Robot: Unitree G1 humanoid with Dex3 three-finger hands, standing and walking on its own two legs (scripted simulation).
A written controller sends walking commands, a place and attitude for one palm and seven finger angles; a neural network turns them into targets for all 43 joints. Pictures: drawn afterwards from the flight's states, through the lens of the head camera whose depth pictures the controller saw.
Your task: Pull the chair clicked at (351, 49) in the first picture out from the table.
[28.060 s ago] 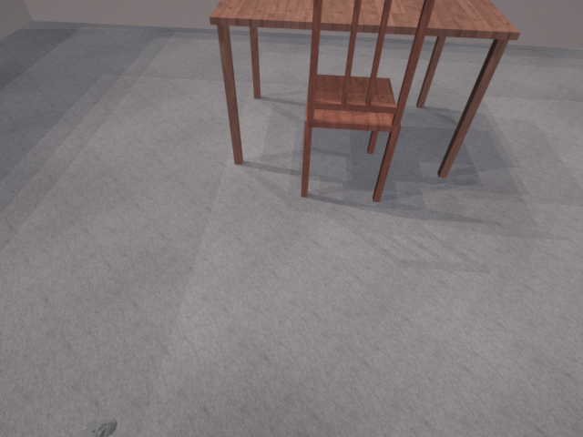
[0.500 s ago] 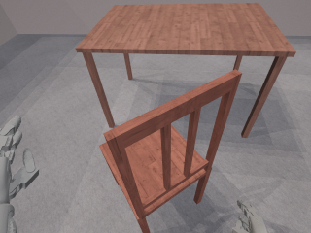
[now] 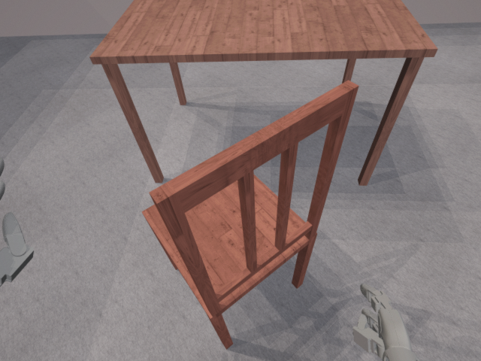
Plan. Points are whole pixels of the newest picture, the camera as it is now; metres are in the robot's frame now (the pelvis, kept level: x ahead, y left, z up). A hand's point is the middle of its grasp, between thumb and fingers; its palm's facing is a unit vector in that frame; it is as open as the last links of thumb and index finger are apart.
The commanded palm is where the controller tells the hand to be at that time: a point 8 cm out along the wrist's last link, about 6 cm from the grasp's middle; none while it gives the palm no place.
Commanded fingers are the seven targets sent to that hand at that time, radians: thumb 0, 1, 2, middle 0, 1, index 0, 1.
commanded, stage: step back with the hand held close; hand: left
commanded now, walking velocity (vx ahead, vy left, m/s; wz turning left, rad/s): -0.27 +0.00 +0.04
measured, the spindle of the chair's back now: (249, 230) +0.37 +0.02 -0.06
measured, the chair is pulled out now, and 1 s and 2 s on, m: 0.50 0.50 0.50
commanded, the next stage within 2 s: stop stepping back and stand still in 1.56 s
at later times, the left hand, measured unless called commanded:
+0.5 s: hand out of the picture +0.12 +0.28 +0.15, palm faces +0.48 -0.73 -0.49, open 7.4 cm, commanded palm +0.06 +0.31 +0.18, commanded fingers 0.00 0.90 0.90 -0.20 -0.30 -0.20 -0.30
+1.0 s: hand out of the picture +0.09 +0.27 +0.16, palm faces +0.51 -0.67 -0.54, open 7.4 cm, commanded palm +0.01 +0.31 +0.18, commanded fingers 0.00 0.90 0.90 -0.20 -0.30 -0.20 -0.30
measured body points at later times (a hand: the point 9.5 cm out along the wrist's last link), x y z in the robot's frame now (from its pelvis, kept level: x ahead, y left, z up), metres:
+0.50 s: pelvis -0.08 +0.01 -0.01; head -0.05 +0.00 +0.44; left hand +0.09 +0.31 +0.18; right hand +0.10 -0.23 -0.10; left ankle -0.03 +0.13 -0.74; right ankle +0.01 -0.14 -0.74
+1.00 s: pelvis -0.10 +0.00 -0.03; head -0.06 +0.01 +0.42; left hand +0.06 +0.31 +0.19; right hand +0.09 -0.23 -0.10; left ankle -0.03 +0.13 -0.74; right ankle -0.01 -0.14 -0.74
